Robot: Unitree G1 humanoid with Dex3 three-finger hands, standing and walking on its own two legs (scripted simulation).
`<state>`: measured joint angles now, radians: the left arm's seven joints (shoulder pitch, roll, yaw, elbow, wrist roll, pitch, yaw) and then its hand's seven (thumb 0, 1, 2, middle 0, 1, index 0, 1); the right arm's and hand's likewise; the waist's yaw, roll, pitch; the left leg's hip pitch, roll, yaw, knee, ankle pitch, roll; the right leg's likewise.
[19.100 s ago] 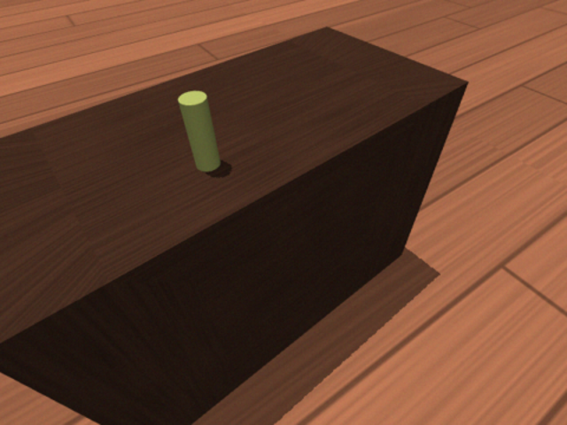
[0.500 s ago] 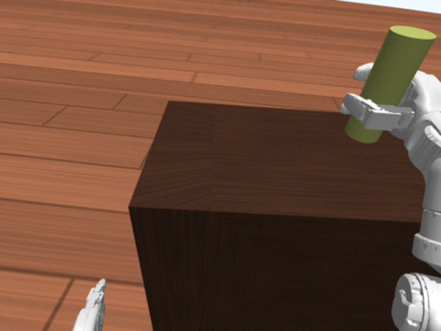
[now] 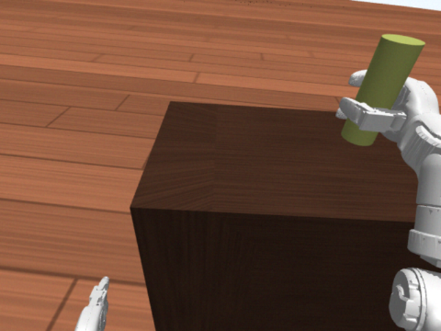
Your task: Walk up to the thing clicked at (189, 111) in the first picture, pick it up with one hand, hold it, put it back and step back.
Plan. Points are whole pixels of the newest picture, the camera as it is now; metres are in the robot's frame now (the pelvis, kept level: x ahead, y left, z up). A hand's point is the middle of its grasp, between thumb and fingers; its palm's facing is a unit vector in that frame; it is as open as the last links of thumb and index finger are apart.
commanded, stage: crouch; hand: right
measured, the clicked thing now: (377, 94) +0.36 -0.18 +0.33
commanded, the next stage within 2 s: lower in 1.44 s
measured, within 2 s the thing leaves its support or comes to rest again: neither
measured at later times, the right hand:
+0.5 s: hand (336, 121) +0.45 -0.18 +0.24, palm faces +0.16 +0.99 +0.01, open 6.9 cm
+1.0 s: hand (332, 125) +0.49 -0.20 +0.21, palm faces +0.15 +0.99 +0.00, open 6.9 cm
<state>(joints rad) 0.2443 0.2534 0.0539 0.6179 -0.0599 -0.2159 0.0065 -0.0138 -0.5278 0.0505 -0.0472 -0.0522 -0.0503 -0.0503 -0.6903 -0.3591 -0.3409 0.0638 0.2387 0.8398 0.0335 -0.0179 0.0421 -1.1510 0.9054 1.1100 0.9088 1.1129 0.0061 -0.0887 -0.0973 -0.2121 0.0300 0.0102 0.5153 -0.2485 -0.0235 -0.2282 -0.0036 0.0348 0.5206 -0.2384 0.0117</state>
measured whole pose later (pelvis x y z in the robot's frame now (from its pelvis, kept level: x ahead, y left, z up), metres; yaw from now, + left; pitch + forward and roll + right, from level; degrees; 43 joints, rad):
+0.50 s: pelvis -0.01 +0.00 +0.00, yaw +2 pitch +1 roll +0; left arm 0.26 0.24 0.05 0.60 -0.02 -0.26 0.04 -0.01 -0.53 0.05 -0.05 -0.05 -0.06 -0.05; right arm -0.87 -0.41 -0.35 0.69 0.13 0.34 0.03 -0.02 0.04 -1.15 0.91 1.10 0.92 1.10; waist 0.06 -0.05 -0.05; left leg -0.34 0.01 -0.02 0.55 -0.23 -0.02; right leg -0.34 -0.02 0.00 0.56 -0.24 0.01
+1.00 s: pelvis +0.01 -0.01 +0.00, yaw +3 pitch +5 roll +0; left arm 0.28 0.23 0.05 0.56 -0.02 -0.23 0.05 -0.01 -0.53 0.05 -0.06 -0.05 -0.06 -0.05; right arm -0.89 -0.45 -0.35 0.89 0.12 0.10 0.08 -0.02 0.04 -1.15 0.91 1.10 0.92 1.11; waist 0.07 -0.03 -0.08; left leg -0.39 0.01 -0.03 0.55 -0.25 -0.03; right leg -0.40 -0.02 -0.01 0.57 -0.27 0.01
